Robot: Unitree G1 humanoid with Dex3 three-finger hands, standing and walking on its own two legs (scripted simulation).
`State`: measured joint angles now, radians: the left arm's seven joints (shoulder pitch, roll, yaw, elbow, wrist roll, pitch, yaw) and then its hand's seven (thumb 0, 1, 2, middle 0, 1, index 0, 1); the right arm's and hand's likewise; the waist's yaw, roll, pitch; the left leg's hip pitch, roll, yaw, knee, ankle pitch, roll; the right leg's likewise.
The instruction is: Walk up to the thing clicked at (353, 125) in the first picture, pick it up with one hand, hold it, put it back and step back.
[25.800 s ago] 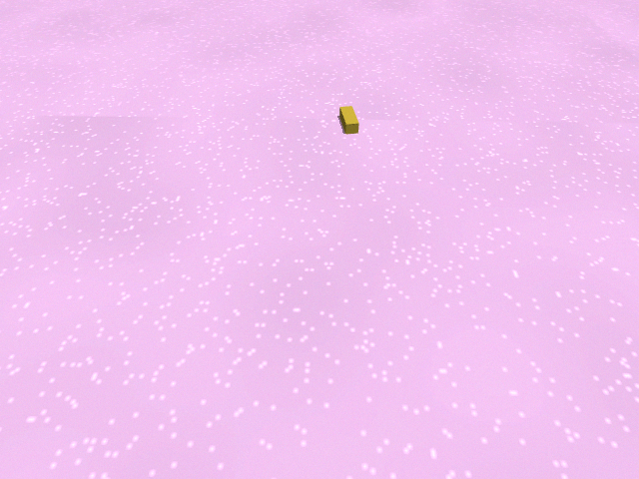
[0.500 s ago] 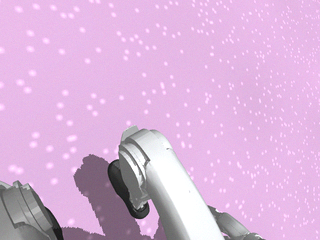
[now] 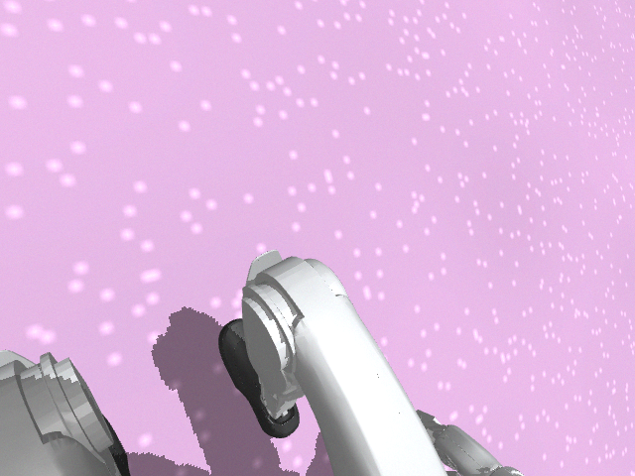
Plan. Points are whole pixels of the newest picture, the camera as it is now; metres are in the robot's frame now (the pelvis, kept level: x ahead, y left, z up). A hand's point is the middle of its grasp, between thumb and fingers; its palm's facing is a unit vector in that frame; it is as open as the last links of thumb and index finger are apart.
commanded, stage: settle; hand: left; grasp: from above
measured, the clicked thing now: out of the picture +0.47 +0.32 -0.28
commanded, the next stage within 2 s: lift in 0.64 s
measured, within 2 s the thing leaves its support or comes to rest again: leaves its support in 0.08 s
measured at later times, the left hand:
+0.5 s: hand out of the picture +0.46 +0.32 -0.17, palm faces -0.44 -0.09 -0.89, open 10.1 cm
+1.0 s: hand out of the picture +0.44 +0.32 -0.11, palm faces -0.48 -0.12 -0.87, open 10.1 cm
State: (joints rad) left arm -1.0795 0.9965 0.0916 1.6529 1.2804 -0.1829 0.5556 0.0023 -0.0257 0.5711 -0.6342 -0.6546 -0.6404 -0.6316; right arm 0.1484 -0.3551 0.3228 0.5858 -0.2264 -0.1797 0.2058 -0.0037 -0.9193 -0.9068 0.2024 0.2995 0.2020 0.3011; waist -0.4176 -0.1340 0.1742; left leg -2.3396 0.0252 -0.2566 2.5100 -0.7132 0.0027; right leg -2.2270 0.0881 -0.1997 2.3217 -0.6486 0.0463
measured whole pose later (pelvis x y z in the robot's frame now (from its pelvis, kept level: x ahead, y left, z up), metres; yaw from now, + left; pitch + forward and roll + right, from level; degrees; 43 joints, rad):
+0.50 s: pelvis +0.00 +0.00 +0.01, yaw +4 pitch +34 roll -11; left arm -1.01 0.78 0.01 1.38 1.21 -0.11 0.32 0.00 -0.02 0.51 -0.69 -0.57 -0.70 -0.56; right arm 0.14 -0.32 0.16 0.63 -0.14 -0.09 0.21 0.00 -0.92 -0.91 0.20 0.30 0.20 0.30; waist -0.30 -0.01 0.00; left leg -2.34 0.01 -0.18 2.43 -0.69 0.00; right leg -2.25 0.05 -0.14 2.30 -0.67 0.03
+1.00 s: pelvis +0.00 -0.01 +0.04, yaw +7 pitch +35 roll -9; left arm -0.95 0.72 0.01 1.22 1.16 -0.12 0.16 0.00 0.00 0.50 -0.67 -0.59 -0.67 -0.57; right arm 0.22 -0.30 0.10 0.64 -0.09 0.03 0.11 0.00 -0.92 -0.91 0.20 0.30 0.20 0.30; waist -0.26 0.03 -0.05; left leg -2.28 0.00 -0.13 2.31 -0.65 0.00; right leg -2.20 0.04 -0.10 2.22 -0.65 0.02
